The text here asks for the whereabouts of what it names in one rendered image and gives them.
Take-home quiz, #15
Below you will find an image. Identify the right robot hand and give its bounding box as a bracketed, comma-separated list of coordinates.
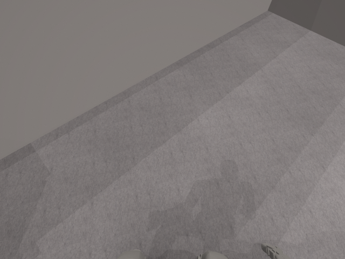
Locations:
[261, 243, 290, 259]

